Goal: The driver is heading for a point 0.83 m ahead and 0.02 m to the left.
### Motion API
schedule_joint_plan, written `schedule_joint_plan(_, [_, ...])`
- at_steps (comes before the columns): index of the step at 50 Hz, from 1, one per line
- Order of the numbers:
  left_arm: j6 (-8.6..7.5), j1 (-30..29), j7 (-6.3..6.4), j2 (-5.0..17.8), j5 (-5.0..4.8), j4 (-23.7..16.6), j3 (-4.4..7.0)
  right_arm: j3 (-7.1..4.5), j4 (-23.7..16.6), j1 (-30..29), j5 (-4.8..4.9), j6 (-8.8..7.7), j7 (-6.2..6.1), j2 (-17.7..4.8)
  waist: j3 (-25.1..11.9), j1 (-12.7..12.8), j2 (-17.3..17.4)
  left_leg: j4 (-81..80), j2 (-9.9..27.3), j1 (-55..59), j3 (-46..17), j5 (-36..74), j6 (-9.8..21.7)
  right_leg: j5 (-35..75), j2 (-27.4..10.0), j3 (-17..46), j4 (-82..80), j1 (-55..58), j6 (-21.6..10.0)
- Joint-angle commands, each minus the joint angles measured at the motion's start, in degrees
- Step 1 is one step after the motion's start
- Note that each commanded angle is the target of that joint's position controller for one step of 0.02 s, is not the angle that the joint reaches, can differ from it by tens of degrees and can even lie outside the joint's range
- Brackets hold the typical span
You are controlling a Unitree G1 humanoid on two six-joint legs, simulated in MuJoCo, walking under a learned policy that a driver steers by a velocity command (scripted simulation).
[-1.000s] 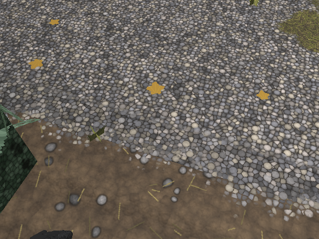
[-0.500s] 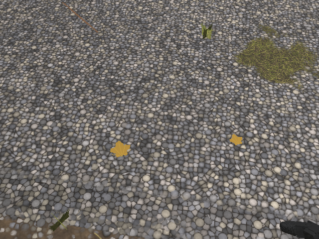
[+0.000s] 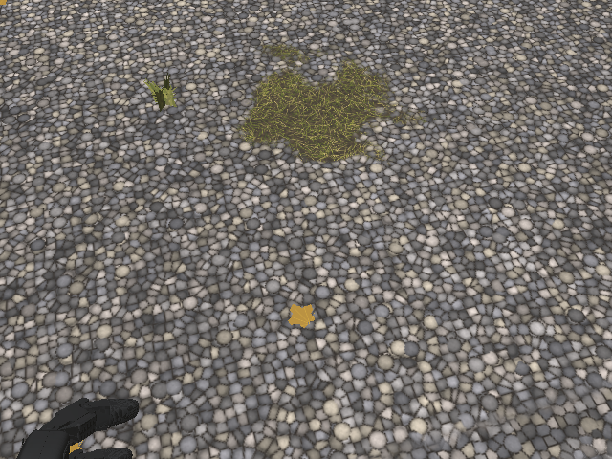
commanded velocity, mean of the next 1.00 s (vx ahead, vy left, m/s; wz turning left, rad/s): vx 0.50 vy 0.00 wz -0.29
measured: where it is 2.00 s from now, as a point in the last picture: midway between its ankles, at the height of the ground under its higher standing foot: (356, 279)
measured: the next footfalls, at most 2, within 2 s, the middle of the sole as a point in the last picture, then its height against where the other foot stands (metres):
left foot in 0.46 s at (262, 454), level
right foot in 0.98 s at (399, 347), level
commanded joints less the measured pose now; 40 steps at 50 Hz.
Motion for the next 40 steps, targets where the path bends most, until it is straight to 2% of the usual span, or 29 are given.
schedule_joint_plan(1, [-0.67,21.50,1.28,16.38,-0.11,-0.77,5.51,0.82,-8.51,-0.27,-1.35,-3.65,0.85,-4.21,-27.09,9.53,-11.16,44.33,-7.31,-43.29,-15.51,-7.22,1.39,-13.48,-20.22,51.47,-15.41,55.18,-19.61])
schedule_joint_plan(2, [-1.54,20.06,0.84,12.35,0.49,0.02,4.19,-0.45,-10.27,-7.07,1.09,-4.79,1.50,-8.38,-20.17,11.23,-6.16,44.89,-4.00,-48.62,-18.44,-1.75,2.25,-12.38,-18.37,43.88,-17.72,50.92,-15.71])
schedule_joint_plan(3, [-2.00,17.41,0.85,11.04,0.42,0.40,3.71,0.00,-11.09,-8.78,1.30,-5.47,1.57,-7.59,-13.34,9.16,-3.91,40.19,-1.84,-48.05,-17.70,3.39,2.94,-8.09,-16.02,36.19,-18.11,42.28,-13.71])
schedule_joint_plan(4, [-2.12,13.46,0.96,9.63,0.40,0.06,3.24,0.01,-10.28,-8.47,0.03,-5.59,1.13,-6.99,-9.64,6.36,-0.09,35.15,0.16,-44.74,-17.59,6.59,2.50,-2.26,-13.50,30.57,-18.42,34.13,-11.91])
schedule_joint_plan(5, [-2.22,10.72,1.12,8.27,0.91,-0.62,2.69,-0.36,-9.82,-7.41,-0.77,-5.09,0.95,-7.46,-7.78,4.20,-0.88,31.57,1.47,-40.62,-17.79,8.74,1.97,3.51,-11.67,26.74,-19.43,28.03,-11.14])
schedule_joint_plan(6, [-2.27,9.36,1.34,8.02,1.29,-0.97,2.48,-0.49,-9.60,-6.43,-1.00,-4.37,1.04,-7.39,-7.25,2.86,-1.94,30.02,1.74,-37.76,-17.74,9.94,1.26,5.96,-10.72,25.45,-20.69,24.10,-11.13])
schedule_joint_plan(9, [-2.64,9.87,2.33,8.83,0.92,0.36,2.67,0.06,-9.70,-7.36,-1.85,-2.97,0.86,-5.01,-5.93,2.31,-1.66,22.96,0.77,-35.47,-16.02,13.70,-1.57,11.58,-8.86,20.68,-22.04,17.16,-11.62])
schedule_joint_plan(12, [-2.22,12.22,3.33,9.89,0.57,1.98,3.00,1.04,-11.53,-14.65,-1.74,-2.85,0.98,-2.75,-3.84,4.89,-2.65,9.20,-1.26,-34.24,-15.71,24.92,-2.71,6.91,-6.02,17.48,-21.77,14.48,-9.21])
schedule_joint_plan(14, [-1.90,13.83,3.62,10.45,0.33,2.99,3.20,1.41,-12.49,-18.79,-1.31,-3.15,1.43,-2.16,-3.23,6.64,-3.40,1.38,-3.27,-30.78,-15.59,30.69,-2.65,2.46,-5.17,17.39,-21.16,13.24,-7.62])
schedule_joint_plan(16, [-1.92,15.72,3.58,10.26,0.16,4.40,3.13,1.29,-12.88,-20.29,-0.64,-3.57,1.97,-2.87,-3.34,7.61,-4.18,-2.05,-3.76,-28.73,-16.03,33.49,-2.17,-0.54,-6.64,18.84,-20.26,14.74,-6.99])
schedule_joint_plan(18, [-1.94,17.08,3.56,9.09,0.01,5.72,2.79,0.79,-13.11,-20.49,-0.53,-3.98,2.40,-4.25,-3.17,7.71,-4.77,-4.67,-3.37,-28.32,-17.07,32.26,-0.88,-2.46,-8.53,21.29,-17.59,18.33,-6.38])
schedule_joint_plan(20, [-1.60,17.02,3.60,9.09,0.21,6.46,2.83,0.23,-12.91,-18.85,-0.53,-4.20,2.85,-5.46,-2.35,6.55,-6.21,-5.88,-3.15,-27.40,-17.09,26.99,1.23,-0.74,-10.46,23.65,-15.18,21.60,-5.52])
schedule_joint_plan(21, [-1.32,16.68,3.53,8.96,0.33,6.68,2.81,-0.10,-12.38,-16.71,-0.62,-4.33,2.82,-5.84,-2.48,5.32,-6.88,-7.07,-3.58,-24.82,-15.96,24.74,2.43,1.80,-10.34,23.86,-13.21,22.34,-4.82])
schedule_joint_plan(22, [-1.16,16.62,3.46,7.84,0.43,6.73,2.39,-0.80,-11.13,-12.54,-1.02,-4.48,2.54,-6.79,-4.31,3.19,-6.53,-8.98,-4.58,-18.96,-14.56,23.69,3.97,7.27,-8.17,22.89,-8.62,22.54,-3.67])
schedule_joint_plan(23, [-1.12,17.10,3.31,5.22,0.86,6.34,1.34,-1.52,-10.29,-6.13,-1.77,-4.82,2.31,-8.87,-10.57,0.35,-3.51,-8.31,0.35,-8.11,-18.95,23.94,6.92,7.03,-4.89,19.72,3.09,19.97,-1.73])
schedule_joint_plan(24, [-1.53,24.19,3.42,2.04,0.22,5.90,0.23,-2.94,-9.11,0.86,-2.57,-4.61,2.12,-14.28,-19.64,1.17,10.28,-9.69,12.33,12.24,-39.36,17.88,15.52,-6.82,2.65,12.85,23.16,3.37,2.84])
schedule_joint_plan(25, [-2.00,25.68,3.69,3.52,-0.57,6.08,0.15,-2.92,-6.63,5.07,-0.74,-4.02,2.95,-12.37,-20.74,0.37,19.15,-19.11,17.55,17.15,-58.97,0.38,19.64,-26.84,4.89,12.30,34.93,-9.54,4.57])
schedule_joint_plan(26, [-2.06,19.64,3.78,8.47,-1.09,5.95,1.37,-1.58,-7.28,2.51,0.14,-3.93,2.94,-7.90,-12.59,-0.92,10.86,-20.93,16.06,11.52,-55.31,-6.61,17.05,-23.45,1.93,14.46,39.18,-14.33,4.20])
schedule_joint_plan(27, [-1.99,14.14,3.88,8.97,-0.62,4.83,1.46,-0.92,-7.95,-0.90,-0.42,-3.51,2.73,-6.19,-7.62,-0.59,6.49,-20.84,13.68,4.93,-46.84,-2.70,14.87,-19.04,-0.57,12.04,38.69,-14.34,3.95])
schedule_joint_plan(28, [-2.14,11.22,3.77,8.16,0.34,4.05,1.30,-0.36,-8.06,-3.27,-0.94,-3.22,2.62,-4.95,-3.91,0.41,4.76,-22.01,11.12,-1.28,-40.80,3.47,14.49,-15.67,-2.39,10.49,35.39,-13.42,3.96])
schedule_joint_plan(29, [-2.28,10.73,3.51,7.27,0.82,3.96,1.40,0.10,-8.04,-4.61,-1.34,-3.21,2.38,-3.80,-2.79,1.83,5.48,-23.13,9.04,-4.76,-36.79,8.20,13.91,-12.74,-4.43,9.95,31.74,-11.25,3.93])
schedule_joint_plan(30, [-2.31,11.52,3.24,6.23,0.73,4.36,1.28,0.37,-7.95,-5.02,-1.56,-3.27,2.21,-3.25,-2.88,2.70,6.74,-24.22,7.42,-6.73,-33.91,11.92,13.47,-10.99,-5.26,9.24,29.60,-8.61,4.08])
schedule_joint_plan(32, [-2.22,12.19,2.99,4.43,0.72,4.92,0.93,0.36,-7.25,-3.96,-0.98,-3.55,2.04,-3.54,-3.53,3.05,7.11,-25.60,6.61,-7.61,-30.06,18.28,14.42,-9.61,-5.65,7.58,26.25,-7.53,4.73])
schedule_joint_plan(34, [-2.28,8.95,2.97,3.38,1.10,3.74,0.46,-0.04,-6.32,-2.60,-0.47,-3.59,1.76,-5.28,-2.53,2.41,5.83,-27.12,7.12,-7.30,-27.47,22.97,15.41,-6.52,-6.22,6.71,20.15,-9.59,5.69])
schedule_joint_plan(36, [-2.65,5.53,2.75,2.46,1.24,2.97,0.02,-0.23,-5.55,-1.55,-0.27,-3.22,1.48,-6.30,-2.14,1.35,5.13,-27.78,6.49,-6.58,-24.42,25.80,14.87,-0.74,-6.27,5.97,12.88,-9.53,6.23])
schedule_joint_plan(40, [-3.59,-1.72,1.69,1.41,0.74,1.60,-0.62,-0.31,-3.68,1.85,0.18,-2.53,1.00,-7.38,-0.96,-1.12,4.87,-27.13,5.25,-6.62,-19.54,29.25,13.14,8.78,-4.50,3.84,0.86,-5.20,6.55])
